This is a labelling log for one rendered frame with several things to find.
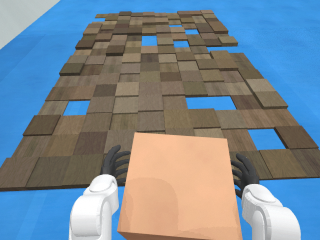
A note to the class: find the robot left hand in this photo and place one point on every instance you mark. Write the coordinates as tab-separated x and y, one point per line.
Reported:
110	165

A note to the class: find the carton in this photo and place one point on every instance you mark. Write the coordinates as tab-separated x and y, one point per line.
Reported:
179	188

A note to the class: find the left robot forearm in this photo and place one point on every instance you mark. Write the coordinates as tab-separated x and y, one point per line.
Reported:
91	214

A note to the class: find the right robot forearm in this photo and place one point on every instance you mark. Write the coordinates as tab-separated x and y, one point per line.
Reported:
267	216

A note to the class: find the robot right hand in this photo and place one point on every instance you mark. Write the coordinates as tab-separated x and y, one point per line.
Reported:
247	175

